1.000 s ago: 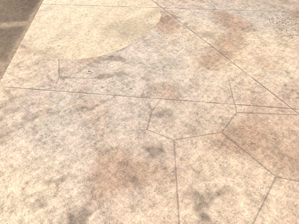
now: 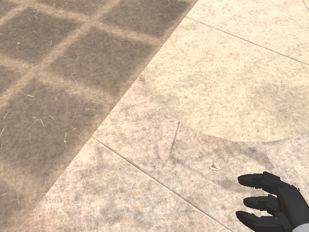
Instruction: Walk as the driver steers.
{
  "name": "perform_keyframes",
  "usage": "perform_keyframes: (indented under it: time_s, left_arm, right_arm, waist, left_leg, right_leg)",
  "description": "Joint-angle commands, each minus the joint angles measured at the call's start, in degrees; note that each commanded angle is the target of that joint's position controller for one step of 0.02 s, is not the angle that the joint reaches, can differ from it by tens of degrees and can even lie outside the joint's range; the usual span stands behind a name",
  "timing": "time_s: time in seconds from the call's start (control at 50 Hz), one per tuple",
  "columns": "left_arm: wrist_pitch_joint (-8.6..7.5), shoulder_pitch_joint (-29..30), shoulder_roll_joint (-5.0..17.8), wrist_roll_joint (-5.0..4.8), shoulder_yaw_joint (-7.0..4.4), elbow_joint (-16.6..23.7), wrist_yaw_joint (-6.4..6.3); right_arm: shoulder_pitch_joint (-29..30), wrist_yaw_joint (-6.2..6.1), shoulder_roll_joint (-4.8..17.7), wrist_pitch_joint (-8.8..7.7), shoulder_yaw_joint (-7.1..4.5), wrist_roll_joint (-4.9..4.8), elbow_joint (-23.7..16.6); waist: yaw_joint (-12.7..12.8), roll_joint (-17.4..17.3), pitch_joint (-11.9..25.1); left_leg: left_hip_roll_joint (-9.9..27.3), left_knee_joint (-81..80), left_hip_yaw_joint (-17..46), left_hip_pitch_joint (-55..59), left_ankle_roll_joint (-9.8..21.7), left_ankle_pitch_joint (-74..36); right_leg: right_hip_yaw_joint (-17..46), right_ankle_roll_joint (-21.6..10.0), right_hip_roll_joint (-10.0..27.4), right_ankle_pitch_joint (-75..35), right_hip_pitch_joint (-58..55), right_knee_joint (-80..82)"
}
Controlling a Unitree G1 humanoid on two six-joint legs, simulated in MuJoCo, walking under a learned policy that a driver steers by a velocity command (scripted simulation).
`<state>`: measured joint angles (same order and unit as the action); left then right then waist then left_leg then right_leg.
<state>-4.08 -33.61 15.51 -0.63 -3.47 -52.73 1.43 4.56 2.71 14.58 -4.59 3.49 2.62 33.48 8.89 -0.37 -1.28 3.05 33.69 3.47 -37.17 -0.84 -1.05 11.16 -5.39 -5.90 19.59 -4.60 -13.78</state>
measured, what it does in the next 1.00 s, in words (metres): walks ahead, turning right: left foot, then right foot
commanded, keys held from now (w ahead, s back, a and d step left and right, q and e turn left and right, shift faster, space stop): w+e+shift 0.58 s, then e+shift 0.30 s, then q+shift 0.12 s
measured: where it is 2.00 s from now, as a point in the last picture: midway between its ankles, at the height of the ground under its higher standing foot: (243, 129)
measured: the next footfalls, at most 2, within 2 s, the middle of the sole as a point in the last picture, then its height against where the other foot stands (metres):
left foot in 0.08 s outside the picture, level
right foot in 0.50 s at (218, 199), level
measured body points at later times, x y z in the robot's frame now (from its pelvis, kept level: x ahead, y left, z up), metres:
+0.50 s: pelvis +0.48 -0.05 -0.04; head +0.50 -0.07 +0.41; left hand +0.82 +0.04 -0.08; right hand +0.29 -0.27 -0.17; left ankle +0.26 +0.16 -0.69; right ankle +0.60 -0.13 -0.74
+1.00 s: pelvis +0.83 -0.19 -0.02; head +0.85 -0.23 +0.43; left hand +1.14 -0.10 -0.11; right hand +0.76 -0.50 -0.10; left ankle +1.00 -0.23 -0.74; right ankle +0.66 -0.17 -0.62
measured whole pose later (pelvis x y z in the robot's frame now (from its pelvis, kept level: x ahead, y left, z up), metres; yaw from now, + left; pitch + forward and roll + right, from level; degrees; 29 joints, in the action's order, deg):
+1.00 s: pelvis +0.83 -0.19 -0.02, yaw -55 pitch +0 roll +1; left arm 2.3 -12.3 18.9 -1.2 -3.3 -39.3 -1.8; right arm -3.2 -0.6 14.8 -3.4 -1.3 1.6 34.5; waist 1.9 -0.8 -5.9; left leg -3.7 29.8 3.7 -27.6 0.3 2.8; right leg 8.2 4.0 -6.3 30.2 25.0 -80.1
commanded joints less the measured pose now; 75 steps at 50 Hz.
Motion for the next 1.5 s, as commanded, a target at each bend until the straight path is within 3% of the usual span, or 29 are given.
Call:
perform_keyframes:
  time_s: [0.02,0.06,0.08,0.1,0.16,0.24,0.38,0.46,0.48,0.5,0.52,0.54,0.58,0.64,0.7,0.72,0.74,0.82,0.86,0.88,0.9,0.92,0.96,1.02,1.08,1.22,1.28,1.34,1.5]
  left_arm:
    - [-1.07,4.78,12.65,-0.2,-3.03,4.31,-0.64]
    - [-1.12,7.42,14.69,0.17,-3.6,4.87,-0.47]
    - [-1.82,8.92,9.41,0.44,-2.26,6.6,-0.56]
    - [-1.47,4.12,2.23,-2.06,-0.27,9.9,-0.83]
    - [0.84,15.62,7.13,1.02,-0.81,9.47,-0.26]
    - [3.75,22.7,2.45,2.4,0.3,13.76,2.05]
    - [3.84,36.17,3.21,2.25,2.6,20.98,4.92]
    - [3.27,20.44,8.65,2.29,0.69,15.83,3.64]
    - [3.08,7.64,11.38,2.39,-0.91,11.79,2.6]
    - [3.36,4.45,14.1,1.77,-2.65,9.29,0.86]
    - [4.3,9.48,20.42,1.72,-3.8,10.73,-0.15]
    - [4.9,8.67,22.75,2.29,-4.64,13.46,-0.45]
    - [4.43,12.84,16.74,1.82,-3.71,12.94,-1.55]
    - [1.92,17.34,12.67,1.11,-1.98,12.72,-1.86]
    - [0.9,18.89,13.4,1.15,-2.39,12.23,-1.17]
    - [0.11,22.12,9.85,-2.83,-2.12,15.55,-2.32]
    - [0.58,21.61,11.49,-3.42,-2.53,14.69,-3.13]
    - [3.26,15.16,10.43,-1.73,-2.97,11.69,-4.42]
    - [3.51,18.05,7.43,-1.42,-2.28,13.83,-4.13]
    - [4.01,14.62,0.14,0.87,-0.12,15.59,-3.92]
    - [3.96,2.39,2.0,0.29,0.17,15.82,-3.14]
    - [4.43,-1.74,7.65,-1.17,-0.7,15.18,-2.35]
    - [6.46,12.59,10.3,-1.14,-1.32,15.22,-3.16]
    - [6.22,17.01,4.84,1.31,0.34,17.23,-3.46]
    - [4.24,20.45,3.02,1.57,1.18,17.9,-4.04]
    - [5.27,23.49,6.53,0.68,-0.5,17.76,-2.75]
    - [4.44,24.23,11.91,4.72,-2.15,18.08,-2.84]
    - [3.34,34.55,4.48,2.32,-0.1,20.75,-4.0]
    - [4.92,27.24,9.15,1.87,-2.31,18.1,-4.43]
  right_arm:
    - [-2.15,-1.38,8.18,-0.67,-3.19,-0.29,-2.02]
    - [-19.05,-3.19,11.8,-1.22,-5.44,-0.15,2.36]
    - [-31.61,-4.56,16.41,-1.3,-7.39,1.11,3.78]
    - [-30.12,-4.45,19.47,-0.83,-8.16,2.12,3.84]
    - [-21.37,-3.74,8.06,-0.41,-6.8,0.91,4.69]
    - [-25.44,-3.06,4.24,-2.24,-5.88,-1.03,10.52]
    - [-23.56,-3.02,8.59,-3.61,-6.62,-1.16,12.82]
    - [-25.32,-4.36,16.05,-1.11,-8.39,-0.81,11.99]
    - [-22.72,-4.37,16.41,-0.22,-8.47,-0.59,10.66]
    - [-23.58,-3.45,14.06,0.24,-8.25,0.18,11.01]
    - [-27.01,-2.89,6.28,-0.34,-6.15,1.27,7.7]
    - [-24.68,-3.04,9.65,-1.6,-6.15,-0.4,1.49]
    - [-18.71,-2.96,11.67,-2.89,-5.82,-0.18,1.49]
    - [-21.3,-3.36,10.02,0.52,-5.39,1.38,2.77]
    - [-16.14,-3.33,6.48,1.84,-4.53,0.33,-0.35]
    - [-7.68,-4.15,5.57,-1.39,-5.02,-1.68,-3.0]
    - [-5.4,-4.25,4.15,-2.62,-4.62,-2.0,-3.92]
    - [-6.91,-4.08,7.48,-2.88,-7.35,-3.9,-4.43]
    - [-18.87,-4.51,9.14,-2.22,-8.67,-2.86,-2.12]
    - [-25.15,-4.75,10.51,-1.56,-8.34,-1.78,-1.15]
    - [-25.8,-3.94,10.89,-1.02,-7.61,1.06,-2.11]
    - [-20.17,-3.27,13.75,-0.59,-9.02,-0.61,-1.77]
    - [-10.87,-3.71,5.83,0.99,-6.67,-0.63,-4.15]
    - [-8.49,-2.24,6.0,1.34,-6.16,-1.95,-1.1]
    - [-11.82,-2.17,10.25,1.96,-8.61,-2.47,0.72]
    - [-12.15,-3.77,11.36,5.3,-10.35,-4.74,-0.43]
    - [-15.73,-4.05,9.32,4.84,-10.43,-5.04,-1.7]
    - [-22.75,-4.46,12.03,6.46,-11.95,-4.07,2.57]
    - [-13.53,-1.82,5.75,7.12,-8.57,-4.05,-4.07]
  waist:
    - [-7.05,2.59,1.72]
    - [-15.95,2.37,11.23]
    - [-20.5,-3.29,19.39]
    - [-14.82,-19.98,27.33]
    - [-13.73,-2.07,6.14]
    - [-10.34,-5.06,-0.38]
    - [-7.58,-0.89,-6.32]
    - [1.89,-5.35,5.01]
    - [7.36,-4.89,10.46]
    - [6.0,1.9,10.27]
    - [-2.51,14.37,9.24]
    - [-1.17,12.0,21.76]
    - [-4.81,-2.03,4.99]
    - [-12.53,-6.87,-3.5]
    - [-13.01,-4.36,-2.45]
    - [-9.87,-6.83,-2.24]
    - [-9.12,-5.88,0.03]
    - [-8.17,4.14,5.93]
    - [-15.26,5.77,13.19]
    - [-14.57,-3.99,20.8]
    - [-9.26,-15.75,30.42]
    - [-6.76,-16.48,31.33]
    - [-9.05,-2.74,16.9]
    - [-5.75,-1.91,4.11]
    - [-7.37,-6.37,8.59]
    - [-5.94,-7.87,4.9]
    - [-7.64,14.33,5.35]
    - [-12.08,7.1,3.4]
    - [-6.25,7.72,4.43]
  left_leg:
    - [-5.21,-4.17,-4.07,23.06,0.93,1.58]
    - [-2.41,-3.57,-1.8,43.78,2.58,8.83]
    - [10.56,-4.37,10.97,56.11,4.29,30.04]
    - [25.86,-15.49,42.24,65.52,10.09,45.92]
    - [17.85,-18.78,24.15,44.53,9.33,30.17]
    - [13.89,-21.69,5.66,36.78,6.42,8.03]
    - [7.53,-27.69,-18.03,29.08,2.77,-20.96]
    - [10.85,0.25,-18.02,35.4,1.77,-60.63]
    - [11.41,17.01,-16.61,28.86,2.35,-56.23]
    - [4.22,38.42,-16.32,16.48,1.41,-10.57]
    - [-3.21,61.86,-13.68,-1.94,-0.63,32.4]
    - [-4.3,66.09,-0.82,-14.02,-0.81,29.47]
    - [1.3,52.75,1.22,-14.3,-0.52,20.98]
    - [4.34,41.14,0.47,-0.27,-3.93,25.26]
    - [1.81,23.78,-3.42,9.37,-4.53,17.62]
    - [-1.82,14.93,-0.64,10.76,-5.05,12.75]
    - [-4.84,4.89,-1.67,14.89,-4.81,5.61]
    - [-9.5,-8.71,0.8,28.91,-3.98,-11.46]
    - [-4.16,-10.31,2.57,44.07,-1.36,-19.09]
    - [11.53,-1.12,14.99,57.57,3.38,-41.37]
    - [24.24,-1.19,34.23,61.96,12.0,-55.6]
    - [27.68,-4.39,44.2,58.54,20.2,-28.73]
    - [14.34,-12.75,30.13,39.71,15.3,4.74]
    - [3.48,-16.38,17.52,19.76,10.3,-1.4]
    - [3.33,-15.05,17.72,24.03,12.95,-19.92]
    - [1.04,-19.62,26.31,11.89,8.68,28.32]
    - [-10.13,15.06,5.68,-2.17,0.33,34.06]
    - [-4.98,33.78,2.15,-0.97,-3.75,24.89]
    - [1.74,21.1,-4.41,0.96,-6.72,20.01]
  right_leg:
    - [8.21,-3.86,10.04,-43.87,13.25,-4.41]
    - [6.49,-1.59,6.82,-44.88,19.34,-28.03]
    - [2.54,-1.71,3.97,-26.27,27.28,-46.1]
    - [-3.28,-0.19,-0.79,7.33,42.22,-63.49]
    - [-6.47,-0.63,8.66,-3.56,49.56,-62.52]
    - [-7.41,0.14,12.71,-3.66,51.39,-59.6]
    - [-19.5,-2.19,8.35,-21.4,38.81,-33.93]
    - [-21.89,-6.44,-0.03,-14.07,16.42,-30.55]
    - [-18.23,-8.8,-0.55,-12.49,1.32,-27.98]
    - [-12.22,-10.35,1.64,-8.36,-9.23,-24.48]
    - [8.04,-14.65,12.81,-22.53,-14.97,-26.5]
    - [30.63,-23.54,19.96,-5.43,-25.38,-11.25]
    - [30.49,-18.28,18.93,2.8,-6.56,0.16]
    - [15.89,-16.49,13.58,-37.24,17.46,-1.82]
    - [5.6,-12.63,5.93,-55.53,27.14,-4.71]
    - [7.72,-10.74,3.67,-44.96,30.34,-5.11]
    - [6.71,-8.3,1.74,-40.08,29.85,-6.46]
    - [11.87,-0.07,-0.53,-25.11,24.26,-16.42]
    - [7.88,5.24,-3.9,-21.03,24.98,-35.21]
    - [2.95,7.13,-6.72,20.87,33.72,-53.28]
    - [4.8,8.85,-6.28,28.45,36.32,-68.81]
    - [4.6,10.43,-1.21,19.71,39.74,-79.01]
    - [-2.68,11.2,2.7,8.88,40.93,-74.92]
    - [-6.6,9.25,4.83,8.05,31.72,-51.5]
    - [-7.97,9.37,2.95,7.62,25.76,-35.11]
    - [-5.6,4.13,2.11,-5.91,11.89,-13.89]
    - [18.05,-9.24,28.05,-6.09,9.46,-0.69]
    - [3.75,-5.29,21.13,-14.67,14.14,-3.22]
    - [-9.6,-7.67,22.02,-27.57,7.55,-5.79]
Keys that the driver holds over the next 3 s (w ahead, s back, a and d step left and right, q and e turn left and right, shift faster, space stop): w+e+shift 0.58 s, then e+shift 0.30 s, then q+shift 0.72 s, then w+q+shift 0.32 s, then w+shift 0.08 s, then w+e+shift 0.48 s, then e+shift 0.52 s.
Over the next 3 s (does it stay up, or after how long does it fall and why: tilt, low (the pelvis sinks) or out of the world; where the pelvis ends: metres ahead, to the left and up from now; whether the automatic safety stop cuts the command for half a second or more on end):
stays up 1.72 -0.46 -0.02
